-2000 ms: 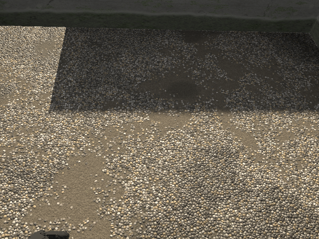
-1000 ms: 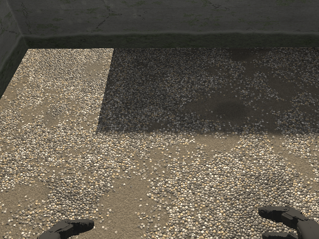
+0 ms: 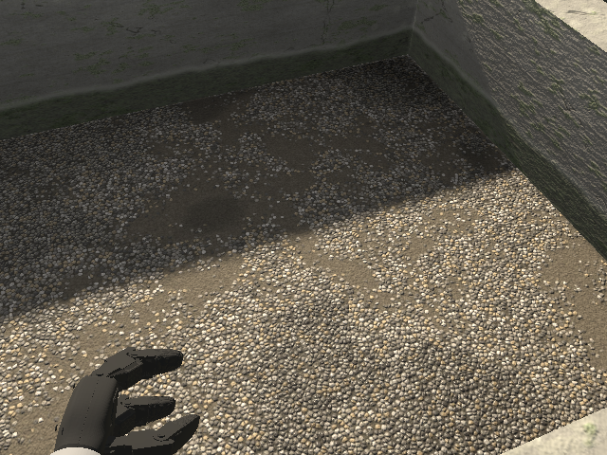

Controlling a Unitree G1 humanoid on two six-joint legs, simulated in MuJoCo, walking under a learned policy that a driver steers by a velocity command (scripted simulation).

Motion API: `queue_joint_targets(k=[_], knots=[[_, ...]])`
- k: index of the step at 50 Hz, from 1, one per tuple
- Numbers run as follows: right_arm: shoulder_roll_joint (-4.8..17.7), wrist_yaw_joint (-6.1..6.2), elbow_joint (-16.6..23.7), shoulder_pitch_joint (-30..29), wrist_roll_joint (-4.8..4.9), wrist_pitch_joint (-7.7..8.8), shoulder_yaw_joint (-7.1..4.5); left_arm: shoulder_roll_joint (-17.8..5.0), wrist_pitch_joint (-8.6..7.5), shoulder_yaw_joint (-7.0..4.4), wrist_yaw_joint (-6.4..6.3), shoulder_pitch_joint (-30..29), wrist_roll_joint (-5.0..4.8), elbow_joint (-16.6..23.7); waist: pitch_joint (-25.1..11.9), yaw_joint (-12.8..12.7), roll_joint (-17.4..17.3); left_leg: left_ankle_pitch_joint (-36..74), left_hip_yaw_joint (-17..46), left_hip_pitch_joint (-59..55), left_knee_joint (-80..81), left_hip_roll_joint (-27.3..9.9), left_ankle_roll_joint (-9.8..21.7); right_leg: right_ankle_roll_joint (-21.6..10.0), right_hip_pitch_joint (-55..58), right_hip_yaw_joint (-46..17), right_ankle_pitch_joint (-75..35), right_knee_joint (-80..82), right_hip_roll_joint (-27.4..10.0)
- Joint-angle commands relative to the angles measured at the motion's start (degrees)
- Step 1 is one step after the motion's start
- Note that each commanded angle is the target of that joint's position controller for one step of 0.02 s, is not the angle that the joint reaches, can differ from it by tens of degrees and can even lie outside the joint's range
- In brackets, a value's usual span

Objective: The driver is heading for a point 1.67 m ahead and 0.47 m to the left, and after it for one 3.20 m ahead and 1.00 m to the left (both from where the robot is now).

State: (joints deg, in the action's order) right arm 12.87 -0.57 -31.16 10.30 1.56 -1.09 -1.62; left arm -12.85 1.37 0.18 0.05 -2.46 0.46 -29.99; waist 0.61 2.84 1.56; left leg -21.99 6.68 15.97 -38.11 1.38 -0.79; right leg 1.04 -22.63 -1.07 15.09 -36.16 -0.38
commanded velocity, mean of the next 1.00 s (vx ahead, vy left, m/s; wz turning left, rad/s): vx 0.41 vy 0.00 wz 0.64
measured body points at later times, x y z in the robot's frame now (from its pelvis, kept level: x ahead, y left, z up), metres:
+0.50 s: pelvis +0.03 +0.00 -0.01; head +0.03 +0.03 +0.44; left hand +0.06 +0.31 -0.11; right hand +0.28 -0.16 -0.09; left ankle +0.03 +0.09 -0.72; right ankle +0.13 -0.12 -0.65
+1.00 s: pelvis +0.06 -0.01 +0.02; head +0.07 -0.02 +0.47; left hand +0.06 +0.24 -0.09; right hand +0.36 -0.10 -0.08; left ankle +0.01 +0.12 -0.72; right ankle +0.14 -0.06 -0.72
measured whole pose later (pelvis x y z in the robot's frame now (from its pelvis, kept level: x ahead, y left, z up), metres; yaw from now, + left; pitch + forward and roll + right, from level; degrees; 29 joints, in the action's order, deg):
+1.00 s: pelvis +0.06 -0.01 +0.02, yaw +36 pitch +0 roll -1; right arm 13.8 1.0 -38.8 5.4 -0.1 -6.1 -0.9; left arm -9.0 2.5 3.0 1.6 12.0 -0.3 -36.3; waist -0.8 -0.5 -1.7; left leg -12.1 10.5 16.2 -29.2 1.8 -2.4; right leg -3.8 -15.5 1.3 11.2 -26.6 4.5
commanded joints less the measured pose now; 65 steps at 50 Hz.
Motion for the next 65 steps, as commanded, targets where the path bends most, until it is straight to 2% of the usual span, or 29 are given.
queue_joint_targets(k=[1, 2, 4, 8, 12, 16, 17, 18, 19, 20, 21, 23, 24, 26, 28, 33, 35, 36, 37, 38, 42, 48, 50, 52, 54, 56, 58, 63, 65], knots=[[1.45, 0.45, 7.90, -7.12, 0.86, 1.38, -0.51, -7.32, -1.54, -2.75, -0.56, 4.58, 0.94, 3.02, -10.26, -7.36, 9.67, -1.01, -0.88, 15.69, -4.76, 1.78, 3.56, -0.72, 21.18, -10.95, 3.50, 9.08, -9.36], [2.32, 0.51, 9.37, -10.38, 0.90, 1.25, -1.01, -9.74, -1.40, -3.33, -0.72, 7.03, 1.19, 2.16, -8.21, -8.62, 11.48, -2.17, -2.86, 21.32, -10.78, 1.63, 3.29, -2.67, 20.64, -18.50, 11.64, 14.07, -13.91], [2.61, -0.12, 11.11, -15.04, 0.26, 0.65, -1.44, -8.60, -2.15, -2.95, -1.43, 8.25, 1.98, 1.20, -5.22, -8.23, 7.02, -3.97, -0.85, 27.08, -22.13, -0.94, 2.50, -5.78, 16.88, -23.01, 11.66, 15.20, -18.46], [1.20, -0.71, 10.62, -13.54, -1.29, -0.75, -0.76, -5.90, -4.95, -1.94, -2.25, 7.54, 2.31, -0.69, -6.05, -4.27, 6.74, 0.35, -0.63, 24.73, -29.44, -2.93, 0.61, -5.79, 9.63, -14.93, 8.55, 14.20, -18.94], [2.70, -0.42, 8.89, -12.45, -2.22, -2.42, -0.71, -7.20, -5.41, -2.59, -1.67, 11.15, 1.29, -3.64, -6.81, -3.85, 4.68, 2.33, -6.99, 14.90, -21.20, -3.55, 0.23, -5.77, 5.11, -2.05, -2.97, 10.36, -17.16], [2.61, -1.51, 7.02, -9.80, -0.31, -3.42, -0.77, -10.84, -3.86, -4.41, -1.69, 14.75, 1.42, -5.24, -6.21, -2.94, 7.01, -3.82, -13.61, 1.51, -8.44, -0.09, 2.79, -4.04, 0.51, 5.14, 3.21, 5.85, -16.33], [2.79, -1.69, 4.73, -4.51, -0.16, -3.24, -1.08, -11.01, -2.81, -4.74, -1.86, 12.83, 1.04, -4.61, -5.85, -0.28, 4.58, -1.58, -13.54, -5.75, -2.28, 1.10, 4.08, -2.04, -4.07, 8.01, 7.00, 0.74, -14.76], [6.46, -1.04, 1.99, 4.05, -1.06, -2.38, -2.56, -8.55, -1.51, -4.69, -1.90, 10.06, 0.34, -2.92, -4.74, 3.37, -9.62, 1.52, 0.33, -15.54, 6.32, -3.99, 7.36, 1.30, -15.52, 14.55, 7.83, -21.39, -8.81], [16.42, -0.29, 2.55, 7.49, -0.24, -2.12, -4.83, -6.84, -0.67, -3.75, -1.96, 2.88, 1.45, 4.18, -3.50, 5.57, -25.52, 19.25, 30.62, -20.46, 13.96, -16.16, 14.90, 3.50, -37.20, 9.35, 23.79, -34.87, 1.68], [16.22, 0.30, 2.59, 9.08, 0.13, -2.19, -5.72, -7.44, -0.54, -3.45, -2.49, 0.47, 2.00, 4.75, -5.84, 6.82, -19.14, 21.14, 33.94, -18.13, 16.10, -20.10, 19.36, 3.27, -37.75, -0.97, 21.91, -37.62, -1.50], [13.96, 1.48, 2.63, 5.67, -0.88, -2.12, -4.96, -7.68, -0.66, -3.50, -2.79, 1.94, 1.47, 3.85, -5.60, 3.25, -16.12, 17.01, 31.50, -13.43, 16.48, -18.41, 19.62, 4.13, -35.66, -2.28, 17.48, -40.06, -1.07], [8.94, 2.81, 4.01, -4.06, -2.27, -2.65, -3.31, -9.76, -0.42, -4.45, -3.02, 6.19, 0.49, 1.52, -1.74, -4.34, -9.05, 19.01, 18.50, 2.53, 15.85, -10.57, 15.06, 5.20, -23.80, -1.23, 6.50, -33.42, -0.54], [8.60, 2.31, 4.83, -8.23, -2.82, -2.30, -3.06, -9.34, 0.45, -4.64, -2.85, 9.54, 0.98, -0.41, -2.79, -6.67, -10.36, 22.07, 13.66, 9.83, 15.46, -6.45, 13.70, 4.75, -14.36, 0.84, 3.03, -31.36, 1.13], [9.22, 1.61, 3.99, -6.29, -2.18, -1.66, -3.18, -8.32, 2.52, -4.37, -1.67, 10.44, 2.46, -2.16, -5.15, -6.22, -8.88, 18.45, 14.03, 10.38, 14.92, -4.55, 12.60, 3.17, -9.92, 1.63, 0.92, -31.31, 3.55], [9.33, 1.37, 3.01, -3.92, -1.77, -1.45, -3.19, -6.50, 3.45, -3.31, -0.95, 8.94, 2.01, -2.33, -5.69, -5.41, -5.96, 14.28, 14.60, 7.67, 14.69, -4.53, 11.66, 2.06, -8.36, 0.30, 2.20, -24.26, 3.48], [9.99, 1.65, 2.60, -2.02, -2.76, -2.87, -3.21, -4.00, 1.92, -1.20, -0.20, 8.47, -0.10, -2.05, -4.81, -2.75, -8.97, 8.80, 20.81, 7.31, 15.31, -5.98, 10.69, -1.43, 3.99, -1.70, 6.38, -4.86, 3.54], [8.85, 2.55, 2.85, -5.26, -1.25, -3.31, -2.58, -2.40, 1.43, -0.41, -1.25, 12.34, 0.25, -3.01, -5.13, -4.49, -5.58, 0.93, 21.76, 9.96, 14.33, -4.49, 6.69, -2.75, 16.77, -2.49, -2.28, 12.22, 0.67], [4.97, 2.35, 2.10, -0.64, 0.00, -3.07, -1.52, -3.05, 0.90, 0.27, -1.70, 13.73, 1.64, -1.56, -10.27, -3.54, 4.41, -13.53, 16.17, 14.75, 2.42, -1.10, 3.19, -4.19, 27.86, -12.27, -1.11, 14.91, -10.32], [5.13, 2.82, 3.49, -3.11, 0.64, -3.37, -1.45, -6.80, 0.67, -0.38, -1.49, 11.27, 1.10, -0.96, -5.99, -4.06, 14.81, -15.03, 6.08, 18.65, -1.03, 6.70, 0.68, -7.06, 19.37, -24.25, -14.01, 17.95, -16.60], [8.67, 2.91, 1.35, -3.97, -0.92, -3.21, -2.59, -5.39, 0.68, 0.04, -1.31, 11.39, 0.33, -1.67, -3.93, -4.40, 9.60, -11.17, 7.26, 16.79, -2.58, 5.61, -0.66, -6.92, 17.10, -24.76, -19.30, 18.37, -15.37], [6.63, 1.60, -2.89, -2.39, -0.67, -4.04, -2.02, -3.34, 0.49, 0.90, -0.63, 6.98, -0.61, -0.76, -5.79, -0.99, 6.39, -0.58, 3.56, 6.09, -1.29, 3.93, -2.70, -4.64, 12.84, -13.47, -13.45, 18.19, -6.98], [4.52, 1.57, -3.38, -6.74, -1.95, -4.48, 0.05, -3.86, 0.16, 0.40, 1.57, 9.42, -0.72, -0.86, -4.05, -1.61, 2.60, 9.96, 2.74, -2.39, 12.36, -0.18, -1.69, -6.07, 6.31, -12.38, 7.19, 21.02, -5.27], [5.10, 1.58, -3.74, -7.79, -2.24, -3.84, 0.14, -1.82, -0.13, 1.07, 2.01, 8.58, -0.91, -0.26, -3.51, -1.26, -1.24, 8.68, 5.05, -3.42, 13.97, -1.63, -1.17, -5.34, 3.03, -10.98, 13.36, 23.13, -4.63], [5.70, 2.08, -3.71, -8.77, -2.65, -3.10, 0.13, -3.14, -0.35, 0.23, 2.36, 7.75, -1.25, 0.04, -2.39, -1.44, -3.06, 8.27, 3.64, -1.43, 13.49, -1.90, -0.72, -5.44, 5.00, -10.67, 6.66, 20.69, -2.94], [5.76, 2.44, -3.34, -7.42, -2.96, -2.38, 0.46, -4.64, -0.05, -0.62, 2.35, 8.40, -1.18, 0.12, -6.35, -1.64, -1.27, 2.49, 0.09, -0.71, 13.09, -0.76, -0.89, -6.13, 8.62, -12.38, 14.07, 20.38, -2.06], [5.06, 2.57, -1.66, -8.92, -2.93, -1.73, 0.89, -5.82, 1.01, -1.82, 2.28, 7.93, -1.41, 0.58, -4.14, -2.21, 0.02, 2.08, -3.49, 1.56, 9.38, 0.38, -0.71, -7.54, 7.03, -14.75, 18.98, 18.33, -1.89], [3.85, 2.82, -0.28, -8.61, -3.83, -1.23, 1.58, -4.78, 1.85, -1.70, 1.89, 6.88, -1.30, 1.66, -1.92, -1.69, -2.48, 2.78, -4.06, 0.92, 9.08, -0.49, -0.46, -7.10, 3.39, -13.53, 14.25, 14.04, -0.29], [5.51, 3.15, 1.98, -8.66, -3.57, 0.75, 1.03, -2.18, 2.06, -1.22, 1.08, 4.28, -0.36, 4.28, -1.79, -1.70, -10.56, 7.25, 1.40, -5.27, 12.99, -8.06, 2.92, -3.66, -3.17, -4.84, -1.74, -0.77, 6.16], [6.07, 3.28, 1.91, -7.99, -3.57, 0.78, 0.49, -2.64, 1.74, -1.29, 1.12, 4.35, 0.27, 4.43, -2.32, -2.33, -7.16, 14.49, -0.50, -6.23, 9.86, -9.28, 3.24, -4.47, -2.07, -3.60, -5.00, -1.44, 5.07]])
Keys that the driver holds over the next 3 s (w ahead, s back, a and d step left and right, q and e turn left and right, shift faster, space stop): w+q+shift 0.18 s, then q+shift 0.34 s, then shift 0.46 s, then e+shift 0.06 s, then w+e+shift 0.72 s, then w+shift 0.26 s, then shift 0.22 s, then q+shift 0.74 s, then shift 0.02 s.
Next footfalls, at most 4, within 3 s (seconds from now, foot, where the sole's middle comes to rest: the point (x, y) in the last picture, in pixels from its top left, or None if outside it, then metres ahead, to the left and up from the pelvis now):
0.36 left None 0.07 0.10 -0.76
0.70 right None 0.17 -0.03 -0.76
0.96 left None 0.04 0.14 -0.76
2.02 left None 0.03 0.06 -0.76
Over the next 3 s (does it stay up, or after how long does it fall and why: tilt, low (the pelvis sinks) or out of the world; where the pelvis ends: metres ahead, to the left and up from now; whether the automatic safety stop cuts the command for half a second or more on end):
stays up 0.00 -0.11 0.01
